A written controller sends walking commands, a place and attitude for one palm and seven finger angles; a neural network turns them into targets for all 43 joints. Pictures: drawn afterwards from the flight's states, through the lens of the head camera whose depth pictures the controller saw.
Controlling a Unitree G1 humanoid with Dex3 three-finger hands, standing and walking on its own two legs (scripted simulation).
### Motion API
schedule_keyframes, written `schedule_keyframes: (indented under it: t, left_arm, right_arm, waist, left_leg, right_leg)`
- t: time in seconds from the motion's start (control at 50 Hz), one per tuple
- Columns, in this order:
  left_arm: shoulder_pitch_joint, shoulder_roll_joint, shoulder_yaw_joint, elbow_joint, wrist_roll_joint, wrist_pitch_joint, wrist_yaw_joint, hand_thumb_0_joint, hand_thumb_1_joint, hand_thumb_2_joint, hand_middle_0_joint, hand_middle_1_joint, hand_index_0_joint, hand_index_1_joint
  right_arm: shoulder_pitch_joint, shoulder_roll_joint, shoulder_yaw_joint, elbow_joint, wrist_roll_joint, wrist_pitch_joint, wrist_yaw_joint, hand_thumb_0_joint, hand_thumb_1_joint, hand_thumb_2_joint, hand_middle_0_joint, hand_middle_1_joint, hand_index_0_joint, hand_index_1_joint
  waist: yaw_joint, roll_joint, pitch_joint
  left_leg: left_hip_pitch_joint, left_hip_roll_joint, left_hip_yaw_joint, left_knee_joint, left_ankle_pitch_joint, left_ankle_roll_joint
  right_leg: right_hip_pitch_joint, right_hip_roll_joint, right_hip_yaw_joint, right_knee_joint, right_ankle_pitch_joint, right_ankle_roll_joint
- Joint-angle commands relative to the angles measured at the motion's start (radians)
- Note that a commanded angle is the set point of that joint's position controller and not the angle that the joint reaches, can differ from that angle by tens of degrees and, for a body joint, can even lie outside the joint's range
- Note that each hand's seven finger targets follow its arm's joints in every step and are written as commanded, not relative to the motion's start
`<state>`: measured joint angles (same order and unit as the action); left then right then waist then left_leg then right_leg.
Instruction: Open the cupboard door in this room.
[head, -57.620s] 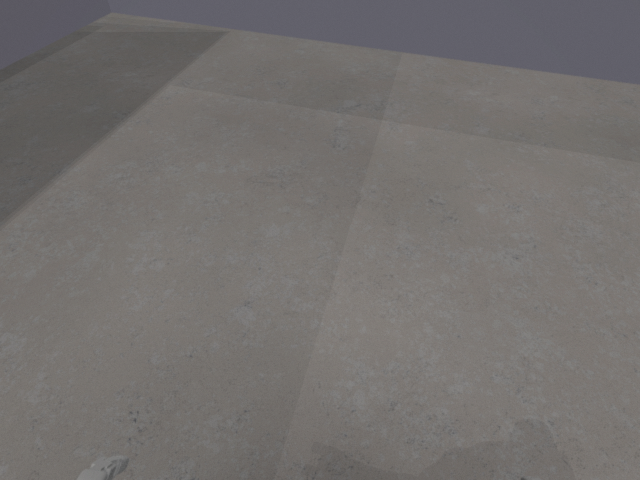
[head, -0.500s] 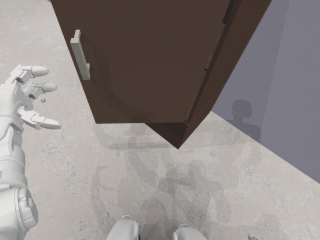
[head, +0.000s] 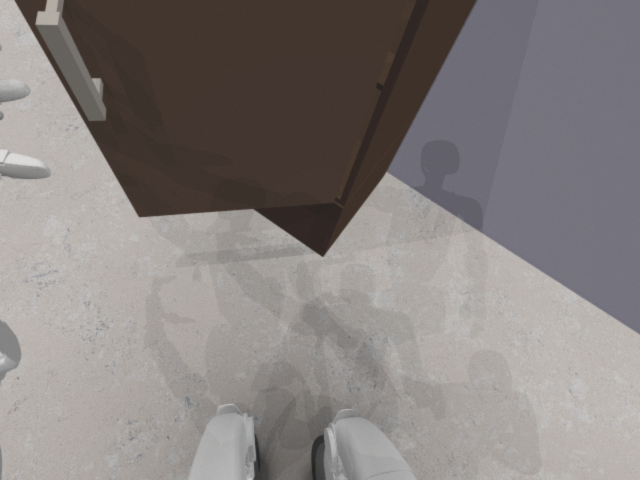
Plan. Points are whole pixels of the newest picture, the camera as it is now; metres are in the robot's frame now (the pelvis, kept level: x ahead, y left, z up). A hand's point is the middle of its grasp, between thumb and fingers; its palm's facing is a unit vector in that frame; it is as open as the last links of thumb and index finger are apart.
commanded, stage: move the hooked fingers beside the handle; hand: left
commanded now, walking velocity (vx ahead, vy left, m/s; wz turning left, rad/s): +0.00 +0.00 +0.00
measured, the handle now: (77, 60) +0.59 +0.25 +0.08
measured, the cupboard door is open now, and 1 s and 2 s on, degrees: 44 44 44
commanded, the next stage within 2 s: slide the fingers in behind the handle in 1.02 s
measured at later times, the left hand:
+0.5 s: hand out of the picture +0.52 +0.32 +0.08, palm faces +0.11 -0.99 -0.01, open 14.0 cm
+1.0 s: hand (5, 108) +0.52 +0.31 +0.08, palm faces +0.11 -0.99 -0.01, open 14.0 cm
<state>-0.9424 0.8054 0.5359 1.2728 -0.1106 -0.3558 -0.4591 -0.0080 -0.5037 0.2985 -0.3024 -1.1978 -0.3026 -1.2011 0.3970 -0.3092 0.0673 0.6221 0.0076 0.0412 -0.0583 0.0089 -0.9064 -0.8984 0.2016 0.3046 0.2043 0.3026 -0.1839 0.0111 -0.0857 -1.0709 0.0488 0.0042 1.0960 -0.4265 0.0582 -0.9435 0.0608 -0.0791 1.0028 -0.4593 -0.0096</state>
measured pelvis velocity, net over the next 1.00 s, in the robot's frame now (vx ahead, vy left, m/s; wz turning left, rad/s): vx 0.01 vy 0.00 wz -0.01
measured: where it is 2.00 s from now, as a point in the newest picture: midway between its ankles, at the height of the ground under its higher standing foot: outside the picture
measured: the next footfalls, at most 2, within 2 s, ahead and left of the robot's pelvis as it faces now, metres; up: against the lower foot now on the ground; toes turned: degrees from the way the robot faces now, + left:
none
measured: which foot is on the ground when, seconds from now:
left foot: down 0.00-1.00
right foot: down 0.00-1.00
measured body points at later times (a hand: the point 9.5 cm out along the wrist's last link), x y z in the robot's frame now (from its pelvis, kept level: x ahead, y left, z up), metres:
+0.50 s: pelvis +0.02 +0.01 +0.00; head +0.17 +0.05 +0.42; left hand +0.51 +0.37 +0.09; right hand +0.01 -0.26 -0.09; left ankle +0.04 +0.08 -0.66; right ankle +0.01 -0.12 -0.66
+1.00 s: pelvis +0.01 +0.00 +0.00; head +0.16 +0.05 +0.42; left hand +0.50 +0.36 +0.08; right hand +0.00 -0.27 -0.09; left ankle +0.04 +0.08 -0.66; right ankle +0.01 -0.12 -0.66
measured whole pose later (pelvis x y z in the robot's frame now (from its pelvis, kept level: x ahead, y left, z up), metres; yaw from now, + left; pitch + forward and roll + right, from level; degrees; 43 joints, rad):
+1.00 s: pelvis +0.01 +0.00 +0.00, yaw +0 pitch +24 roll -7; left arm -0.99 0.84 0.53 1.31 -0.08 -0.33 -0.43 -0.01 -0.50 0.30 -0.30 -1.20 -0.30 -1.20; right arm 0.39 -0.30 0.08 0.60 0.00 0.08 -0.04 0.01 -0.91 -0.90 0.20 0.30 0.20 0.30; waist -0.20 0.02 -0.08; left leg -1.10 0.06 -0.01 1.12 -0.44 0.06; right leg -0.96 0.07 -0.09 1.00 -0.46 -0.01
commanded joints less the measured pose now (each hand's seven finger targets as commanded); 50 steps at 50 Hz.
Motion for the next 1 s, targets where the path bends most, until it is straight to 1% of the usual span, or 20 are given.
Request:
schedule_keyframes:
  t: [0.0,0.04,0.08,0.1,0.14,0.16,0.18,0.24,0.26,0.28,0.3,0.38,0.54,0.56,0.58,0.62,0.72,0.78,0.9,0.98]
  left_arm:
    - [-0.434,0.361,0.035,-0.159,-0.007,-0.039,-0.009,0.0,-0.5,0.3,-0.3,-1.2,-0.3,-1.2]
    - [-0.46,0.405,0.038,-0.131,0.009,-0.014,-0.01,0.0,-0.5,0.3,-0.3,-1.2,-0.3,-1.2]
    - [-0.498,0.431,0.043,-0.148,0.021,-0.011,-0.009,0.0,-0.5,0.3,-0.3,-1.2,-0.3,-1.2]
    - [-0.515,0.405,0.019,-0.157,0.023,-0.01,-0.01,0.0,-0.5,0.3,-0.3,-1.2,-0.3,-1.2]
    - [-0.473,0.436,0.052,-0.179,0.028,-0.016,-0.008,0.0,-0.5,0.3,-0.3,-1.2,-0.3,-1.2]
    - [-0.449,0.415,0.053,-0.186,0.018,-0.02,-0.012,0.0,-0.5,0.3,-0.3,-1.2,-0.3,-1.2]
    - [-0.441,0.447,0.084,-0.217,0.015,-0.024,-0.014,0.0,-0.5,0.3,-0.3,-1.2,-0.3,-1.2]
    - [-0.387,0.399,0.067,-0.201,0.0,-0.001,-0.03,0.0,-0.5,0.3,-0.3,-1.2,-0.3,-1.2]
    - [-0.373,0.41,0.089,-0.206,-0.007,0.0,-0.032,0.0,-0.5,0.3,-0.3,-1.2,-0.3,-1.2]
    - [-0.393,0.416,0.084,-0.226,-0.003,0.003,-0.032,0.0,-0.5,0.3,-0.3,-1.2,-0.3,-1.2]
    - [-0.374,0.392,0.074,-0.231,-0.004,0.006,-0.032,0.0,-0.5,0.3,-0.3,-1.2,-0.3,-1.2]
    - [-0.378,0.393,0.097,-0.304,-0.005,-0.026,-0.007,0.0,-0.5,0.3,-0.3,-1.2,-0.3,-1.2]
    - [-0.357,0.263,-0.002,-0.214,-0.009,-0.017,-0.002,0.0,-0.5,0.3,-0.3,-1.2,-0.3,-1.2]
    - [-0.357,0.281,0.014,-0.211,-0.011,-0.021,-0.002,0.0,-0.5,0.3,-0.3,-1.2,-0.3,-1.2]
    - [-0.373,0.281,0.003,-0.214,-0.005,-0.023,0.001,0.0,-0.5,0.3,-0.3,-1.2,-0.3,-1.2]
    - [-0.396,0.235,-0.032,-0.218,-0.007,-0.03,0.006,0.0,-0.5,0.3,-0.3,-1.2,-0.3,-1.2]
    - [-0.44,0.294,0.017,-0.239,-0.012,-0.065,0.028,0.0,-0.5,0.3,-0.3,-1.2,-0.3,-1.2]
    - [-0.439,0.306,0.026,-0.268,-0.003,-0.078,0.038,0.0,-0.5,0.3,-0.3,-1.2,-0.3,-1.2]
    - [-0.408,0.349,0.033,-0.151,0.011,-0.026,0.031,0.0,-0.5,0.3,-0.3,-1.2,-0.3,-1.2]
    - [-0.454,0.388,0.045,-0.183,0.014,-0.046,0.024,0.0,-0.5,0.3,-0.3,-1.2,-0.3,-1.2]
  right_arm:
    - [0.172,-0.207,-0.068,-0.045,-0.002,-0.001,-0.018,0.0,-0.9,-0.9,0.2,0.3,0.2,0.3]
    - [0.177,-0.21,-0.057,-0.051,0.001,0.007,-0.022,0.0,-0.9,-0.9,0.2,0.3,0.2,0.3]
    - [0.189,-0.21,-0.054,-0.053,-0.002,0.011,-0.024,0.0,-0.9,-0.9,0.2,0.3,0.2,0.3]
    - [0.194,-0.208,-0.054,-0.049,-0.003,0.011,-0.021,0.0,-0.9,-0.9,0.2,0.3,0.2,0.3]
    - [0.208,-0.211,-0.057,-0.049,-0.011,0.018,-0.017,0.0,-0.9,-0.9,0.2,0.3,0.2,0.3]
    - [0.216,-0.208,-0.06,-0.053,-0.012,0.02,-0.014,0.0,-0.9,-0.9,0.2,0.3,0.2,0.3]
    - [0.22,-0.212,-0.066,-0.051,-0.016,0.022,-0.01,0.0,-0.9,-0.9,0.2,0.3,0.2,0.3]
    - [0.223,-0.206,-0.068,-0.054,-0.012,0.034,0.0,0.0,-0.9,-0.9,0.2,0.3,0.2,0.3]
    - [0.226,-0.206,-0.071,-0.059,-0.013,0.033,0.001,0.0,-0.9,-0.9,0.2,0.3,0.2,0.3]
    - [0.226,-0.206,-0.072,-0.057,-0.011,0.038,0.001,0.0,-0.9,-0.9,0.2,0.3,0.2,0.3]
    - [0.228,-0.203,-0.075,-0.057,-0.009,0.041,0.003,0.0,-0.9,-0.9,0.2,0.3,0.2,0.3]
    - [0.227,-0.201,-0.084,-0.052,-0.016,0.042,0.012,0.0,-0.9,-0.9,0.2,0.3,0.2,0.3]
    - [0.208,-0.194,-0.078,-0.043,-0.009,0.049,0.011,0.0,-0.9,-0.9,0.2,0.3,0.2,0.3]
    - [0.208,-0.195,-0.078,-0.045,-0.01,0.047,0.007,0.0,-0.9,-0.9,0.2,0.3,0.2,0.3]
    - [0.204,-0.198,-0.078,-0.046,-0.01,0.05,0.006,0.0,-0.9,-0.9,0.2,0.3,0.2,0.3]
    - [0.196,-0.194,-0.076,-0.049,-0.012,0.048,0.006,0.0,-0.9,-0.9,0.2,0.3,0.2,0.3]
    - [0.188,-0.201,-0.077,-0.045,-0.017,0.035,0.002,0.0,-0.9,-0.9,0.2,0.3,0.2,0.3]
    - [0.19,-0.2,-0.079,-0.045,-0.019,0.034,0.005,0.0,-0.9,-0.9,0.2,0.3,0.2,0.3]
    - [0.181,-0.203,-0.064,-0.054,-0.008,0.035,-0.004,0.0,-0.9,-0.9,0.2,0.3,0.2,0.3]
    - [0.181,-0.206,-0.061,-0.055,-0.009,0.028,-0.009,0.0,-0.9,-0.9,0.2,0.3,0.2,0.3]
  waist:
    - [-0.012,0.209,-0.469]
    - [-0.02,0.198,-0.445]
    - [-0.02,0.245,-0.49]
    - [-0.029,0.27,-0.501]
    - [-0.01,0.288,-0.55]
    - [-0.006,0.298,-0.575]
    - [0.006,0.3,-0.61]
    - [0.004,0.266,-0.576]
    - [0.016,0.254,-0.582]
    - [0.008,0.248,-0.585]
    - [0.011,0.269,-0.58]
    - [0.019,0.292,-0.589]
    - [-0.014,0.243,-0.446]
    - [-0.004,0.258,-0.448]
    - [-0.011,0.256,-0.445]
    - [-0.02,0.259,-0.434]
    - [-0.014,0.251,-0.486]
    - [0.002,0.292,-0.544]
    - [-0.019,0.198,-0.447]
    - [-0.02,0.234,-0.48]
  left_leg:
    - [0.49,0.009,-0.107,-0.095,0.32,-0.02]
    - [0.426,0.006,-0.098,-0.082,0.301,-0.012]
    - [0.467,0.01,-0.105,-0.071,0.346,-0.016]
    - [0.495,0.012,-0.111,-0.068,0.362,-0.02]
    - [0.548,0.018,-0.121,-0.063,0.432,-0.028]
    - [0.582,0.017,-0.127,-0.06,0.486,-0.034]
    - [0.604,0.022,-0.13,-0.057,0.523,-0.038]
    - [0.585,0.021,-0.119,-0.065,0.528,-0.032]
    - [0.575,0.017,-0.115,-0.06,0.537,-0.027]
    - [0.583,0.02,-0.114,-0.065,0.538,-0.027]
    - [0.603,0.019,-0.117,-0.071,0.549,-0.03]
    - [0.665,0.026,-0.128,-0.078,0.593,-0.041]
    - [0.626,0.021,-0.126,-0.113,0.467,-0.037]
    - [0.634,0.02,-0.131,-0.114,0.481,-0.041]
    - [0.643,0.023,-0.138,-0.12,0.474,-0.046]
    - [0.644,0.022,-0.143,-0.123,0.428,-0.047]
    - [0.629,0.019,-0.146,-0.113,0.41,-0.045]
    - [0.677,0.02,-0.151,-0.108,0.458,-0.055]
    - [0.505,0.011,-0.117,-0.1,0.344,-0.024]
    - [0.512,0.014,-0.122,-0.089,0.331,-0.025]
  right_leg:
    - [0.009,0.01,0.044,-0.108,0.198,-0.007]
    - [0.024,0.01,0.049,-0.104,0.198,-0.005]
    - [0.005,0.012,0.044,-0.092,0.221,-0.006]
    - [-0.018,0.013,0.041,-0.091,0.222,-0.007]
    - [-0.023,0.016,0.032,-0.078,0.248,-0.011]
    - [-0.032,0.019,0.024,-0.07,0.27,-0.015]
    - [-0.017,0.02,0.023,-0.068,0.292,-0.012]
    - [0.008,0.024,0.022,-0.082,0.317,-0.007]
    - [0.03,0.026,0.025,-0.079,0.334,-0.01]
    - [0.03,0.026,0.024,-0.083,0.338,-0.006]
    - [0.017,0.026,0.021,-0.089,0.334,-0.007]
    - [-0.002,0.032,0.016,-0.095,0.322,-0.012]
    - [-0.036,0.029,0.011,-0.128,0.252,-0.013]
    - [-0.037,0.028,0.009,-0.122,0.251,-0.019]
    - [-0.051,0.027,0.007,-0.123,0.24,-0.017]
    - [-0.077,0.023,0.006,-0.123,0.21,-0.017]
    - [-0.048,0.019,0.014,-0.109,0.21,-0.019]
    - [-0.048,0.019,0.013,-0.1,0.222,-0.02]
    - [0.004,0.019,0.028,-0.112,0.211,-0.009]
    - [-0.014,0.019,0.03,-0.1,0.197,-0.012]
